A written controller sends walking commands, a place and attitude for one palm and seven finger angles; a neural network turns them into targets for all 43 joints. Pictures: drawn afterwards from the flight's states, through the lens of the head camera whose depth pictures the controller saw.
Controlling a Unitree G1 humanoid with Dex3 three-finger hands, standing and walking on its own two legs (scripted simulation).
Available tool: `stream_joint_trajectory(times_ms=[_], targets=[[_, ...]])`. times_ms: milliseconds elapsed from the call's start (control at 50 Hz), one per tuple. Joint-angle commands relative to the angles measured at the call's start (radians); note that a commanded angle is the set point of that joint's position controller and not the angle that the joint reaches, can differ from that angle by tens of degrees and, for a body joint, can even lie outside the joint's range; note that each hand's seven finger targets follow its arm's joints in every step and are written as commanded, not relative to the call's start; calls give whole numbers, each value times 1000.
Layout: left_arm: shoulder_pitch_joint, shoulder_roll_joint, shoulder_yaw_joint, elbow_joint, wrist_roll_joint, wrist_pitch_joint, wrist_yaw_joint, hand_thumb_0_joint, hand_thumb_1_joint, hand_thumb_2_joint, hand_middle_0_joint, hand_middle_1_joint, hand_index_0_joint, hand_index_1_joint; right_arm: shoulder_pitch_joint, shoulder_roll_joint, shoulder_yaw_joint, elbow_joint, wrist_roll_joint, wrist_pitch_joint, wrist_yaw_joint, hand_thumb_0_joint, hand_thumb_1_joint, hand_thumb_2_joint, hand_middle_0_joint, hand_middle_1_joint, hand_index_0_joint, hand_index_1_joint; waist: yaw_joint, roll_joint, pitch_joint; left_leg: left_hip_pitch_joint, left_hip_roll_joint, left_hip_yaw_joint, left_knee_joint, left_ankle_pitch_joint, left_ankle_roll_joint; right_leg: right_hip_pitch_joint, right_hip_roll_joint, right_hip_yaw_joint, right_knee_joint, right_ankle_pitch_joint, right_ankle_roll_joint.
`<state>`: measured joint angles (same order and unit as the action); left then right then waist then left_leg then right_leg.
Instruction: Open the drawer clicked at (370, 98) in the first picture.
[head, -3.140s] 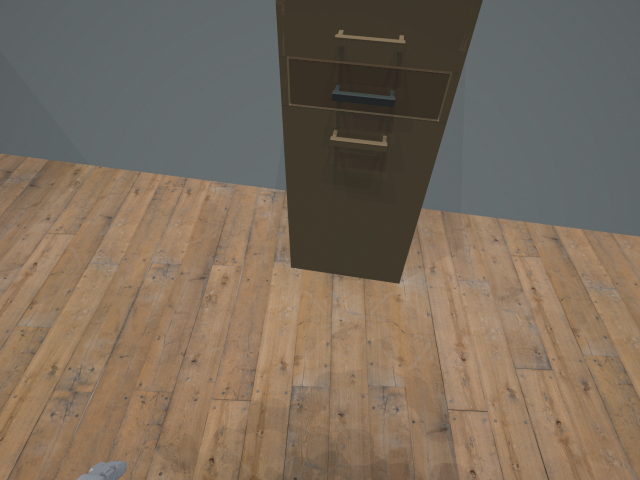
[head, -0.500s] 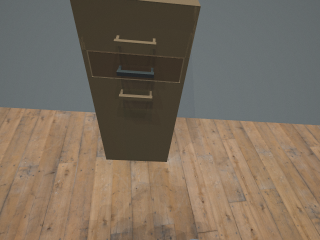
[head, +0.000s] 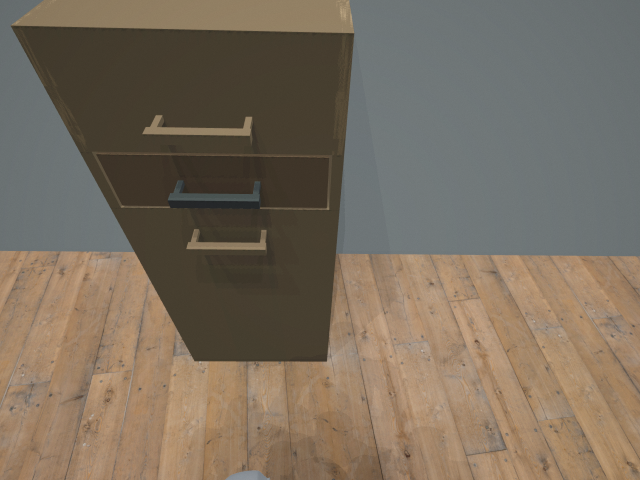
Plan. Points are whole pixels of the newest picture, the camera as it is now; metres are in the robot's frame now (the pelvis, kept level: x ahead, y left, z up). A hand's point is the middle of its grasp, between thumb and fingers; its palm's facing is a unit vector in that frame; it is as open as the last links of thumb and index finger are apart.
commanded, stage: come to a stop and stand still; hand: left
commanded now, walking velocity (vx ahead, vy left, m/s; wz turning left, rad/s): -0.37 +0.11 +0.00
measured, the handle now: (217, 193) +0.56 +0.20 +0.01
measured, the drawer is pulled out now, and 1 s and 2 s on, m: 0.00 0.00 0.00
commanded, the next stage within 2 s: look again from close up in 1.08 s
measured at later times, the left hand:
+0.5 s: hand out of the picture +0.06 +0.18 -0.17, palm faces +0.04 -0.96 -0.27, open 7.4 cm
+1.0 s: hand out of the picture +0.00 +0.12 -0.17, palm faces +0.05 -0.98 -0.18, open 7.3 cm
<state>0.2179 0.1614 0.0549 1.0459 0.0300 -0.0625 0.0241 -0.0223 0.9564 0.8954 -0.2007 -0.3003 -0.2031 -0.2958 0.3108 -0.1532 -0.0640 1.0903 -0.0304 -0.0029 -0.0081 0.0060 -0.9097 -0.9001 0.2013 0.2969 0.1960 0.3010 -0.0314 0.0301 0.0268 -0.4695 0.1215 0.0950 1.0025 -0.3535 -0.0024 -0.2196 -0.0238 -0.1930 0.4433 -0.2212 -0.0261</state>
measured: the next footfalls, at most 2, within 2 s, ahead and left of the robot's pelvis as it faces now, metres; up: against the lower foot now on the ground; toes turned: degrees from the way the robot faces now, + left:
left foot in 0.10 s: +0.13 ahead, +0.11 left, +0.00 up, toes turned +7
right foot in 0.52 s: +0.06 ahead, -0.17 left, +0.00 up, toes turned -5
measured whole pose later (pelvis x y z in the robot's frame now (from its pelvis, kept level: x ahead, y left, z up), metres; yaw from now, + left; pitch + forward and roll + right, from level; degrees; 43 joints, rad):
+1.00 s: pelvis -0.01 -0.06 +0.01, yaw +0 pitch -1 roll +0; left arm 0.26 0.16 0.02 1.11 0.01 0.01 0.02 0.00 0.93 0.90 -0.20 -0.30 -0.20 -0.30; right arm 0.32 -0.12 -0.01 1.16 -0.02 0.01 -0.03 0.00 -0.91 -0.90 0.20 0.30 0.20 0.30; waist 0.01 -0.02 0.02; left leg -0.15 0.02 0.03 0.40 -0.24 -0.01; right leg -0.21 -0.01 -0.08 0.40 -0.17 -0.02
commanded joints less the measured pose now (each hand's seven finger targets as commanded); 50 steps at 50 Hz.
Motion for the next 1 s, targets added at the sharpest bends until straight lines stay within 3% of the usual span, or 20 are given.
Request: stream_joint_trajectory(times_ms=[0, 60, 100, 140, 160, 240, 320, 420, 460, 500, 520, 540, 600, 680, 740, 760, 780, 820, 900, 980], targets=[[65, 87, -2, -8, -5, 5, 5, 0, 900, 900, -200, -300, -200, -300, 50, 23, 28, -36, 9, -17, 2, 0, -900, -900, 200, 300, 200, 300, 6, -134, 3, 102, -18, -2, -266, 50, -16, -20, -234, 143, -161, 357, -133], [59, 77, -13, 0, -19, 31, 10, 0, 900, 900, -200, -300, -200, -300, 84, -26, 38, -4, 17, -24, -11, 0, -900, -900, 200, 300, 200, 300, -7, -62, -39, 345, -12, -29, -560, 441, -19, -41, -141, 92, -16, 290, -41], [137, 54, -15, -6, -22, 55, 21, 0, 900, 900, -200, -300, -200, -300, 37, -135, 19, -38, 18, -24, -23, 0, -900, -900, 200, 300, 200, 300, 32, 111, -34, 356, 165, -166, -580, 872, 75, -52, -67, 90, 55, -3, 34], [157, 82, -14, -2, -23, 78, 25, 0, 900, 900, -200, -300, -200, -300, -10, -163, 15, -44, 22, -15, -44, 0, -900, -900, 200, 300, 200, 300, 31, 290, -19, 365, 242, -236, -644, 1146, 165, -97, -35, 107, 288, -296, 58], [147, 100, -6, -6, -20, 86, 24, 0, 900, 900, -200, -300, -200, -300, -14, -169, 10, -50, 19, -9, -53, 0, -900, -900, 200, 300, 200, 300, 20, 244, -44, 393, 259, -236, -637, 1187, 191, -130, -35, 151, 408, -362, 56], [106, 94, 15, -35, -13, 94, 16, 0, 900, 900, -200, -300, -200, -300, -90, -196, -20, -99, 11, 14, -54, 0, -900, -900, 200, 300, 200, 300, 13, 71, -107, 481, 245, -157, -585, 1079, 208, -262, -15, 203, 622, -309, 61], [101, 76, 25, -67, -14, 111, 10, 0, 900, 900, -200, -300, -200, -300, -149, -183, -28, -123, 9, 16, -44, 0, -900, -900, 200, 300, 200, 300, 25, 102, -137, 405, 208, -115, -609, 814, 186, -216, -19, 198, 577, -259, 71], [141, 55, 14, -71, -13, 98, 7, 0, 900, 900, -200, -300, -200, -300, -189, -186, -37, -132, 4, 25, -22, 0, -900, -900, 200, 300, 200, 300, 44, 168, -107, 264, 184, -131, -626, 448, 152, -45, -23, 138, 254, -176, 49], [200, 80, 14, -51, -5, 86, 9, 0, 900, 900, -200, -300, -200, -300, -187, -163, -36, -135, 14, 30, -14, 0, -900, -900, 200, 300, 200, 300, 72, 53, -87, 155, 112, -99, -547, 206, 87, 80, -30, 134, 18, 4, 51], [96, 210, 19, -93, 8, 70, 11, 0, 900, 900, -200, -300, -200, -300, -163, -49, -14, -161, 24, 43, 0, 0, -900, -900, 200, 300, 200, 300, 32, -323, 17, 51, -85, -13, -281, -148, -15, -82, -315, 465, -220, 11, -69], [71, 220, 19, -113, 5, 74, 9, 0, 900, 900, -200, -300, -200, -300, -192, -76, -18, -166, 18, 57, 1, 0, -900, -900, 200, 300, 200, 300, 60, -274, 1, 104, -82, -75, -160, -179, -6, -185, -330, 470, -251, -125, -124], [29, 206, 22, -116, 6, 74, 14, 0, 900, 900, -200, -300, -200, -300, -186, -71, -18, -165, 16, 66, 0, 0, -900, -900, 200, 300, 200, 300, 42, -344, 38, 92, -82, -103, -93, -155, 6, -240, -300, 487, -271, -218, -128], [-44, 156, 11, -122, 3, 70, 11, 0, 900, 900, -200, -300, -200, -300, -83, -81, -14, -100, 15, 48, 2, 0, -900, -900, 200, 300, 200, 300, 0, -230, 67, 92, -80, -85, -45, -46, 4, -196, -205, 328, -211, -115, -108], [48, 155, 14, -81, -5, 64, 13, 0, 900, 900, -200, -300, -200, -300, -64, -53, 10, -79, 18, 27, -10, 0, -900, -900, 200, 300, 200, 300, 43, -156, 10, 146, -75, -60, -342, -50, -7, -28, -206, 325, -151, 35, -128], [61, 115, 0, -42, -24, 64, 9, 0, 900, 900, -200, -300, -200, -300, 11, -58, 26, -26, 19, 6, -22, 0, -900, -900, 200, 300, 200, 300, 33, -51, -16, 326, -42, -128, -635, 173, 12, -60, -135, 281, -84, -6, -51], [75, 87, -7, -39, -30, 64, 6, 0, 900, 900, -200, -300, -200, -300, 3, -86, 31, -24, 13, -4, -25, 0, -900, -900, 200, 300, 200, 300, 52, 38, 5, 278, 24, -203, -671, 236, 37, -52, -79, 244, -71, -1, -14], [75, 80, -8, -34, -28, 62, 4, 0, 900, 900, -200, -300, -200, -300, -16, -104, 33, -25, 11, -6, -29, 0, -900, -900, 200, 300, 200, 300, 67, 21, 9, 214, 46, -210, -675, 199, 43, 4, -61, 228, -82, 19, 4], [64, 87, -12, 2, -26, 65, 4, 0, 900, 900, -200, -300, -200, -300, -28, -93, 38, 1, 14, -16, -30, 0, -900, -900, 200, 300, 200, 300, 69, 115, -11, 177, 34, -204, -724, 189, 39, 101, -62, 188, -44, 89, 14], [87, 87, -19, 38, -24, 63, 2, 0, 900, 900, -200, -300, -200, -300, -2, -76, 41, 16, 14, -8, -28, 0, -900, -900, 200, 300, 200, 300, 64, 41, 35, 153, -4, -169, -748, 33, 24, 102, -72, 213, -99, 28, 10], [98, 78, -24, 53, -23, 57, 3, 0, 900, 900, -200, -300, -200, -300, 39, -62, 42, 30, 16, -5, -29, 0, -900, -900, 200, 300, 200, 300, 46, -38, 49, 199, -25, -138, -717, 63, 19, 53, -85, 234, -142, -29, 9]])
